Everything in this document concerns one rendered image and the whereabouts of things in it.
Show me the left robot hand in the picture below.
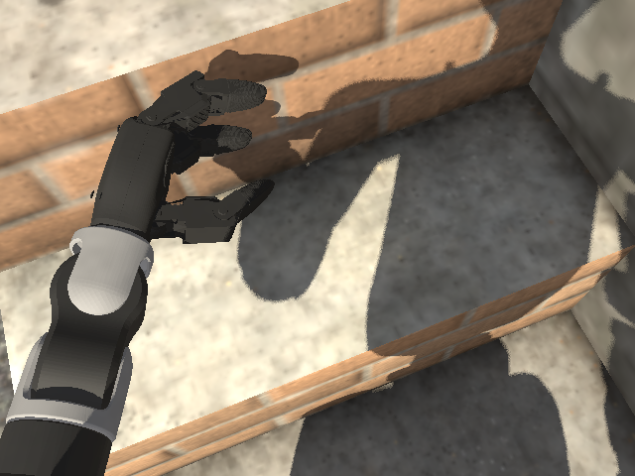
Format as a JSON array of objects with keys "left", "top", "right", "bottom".
[{"left": 90, "top": 70, "right": 275, "bottom": 244}]

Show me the robot left forearm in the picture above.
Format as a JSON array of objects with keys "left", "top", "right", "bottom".
[{"left": 0, "top": 225, "right": 154, "bottom": 476}]

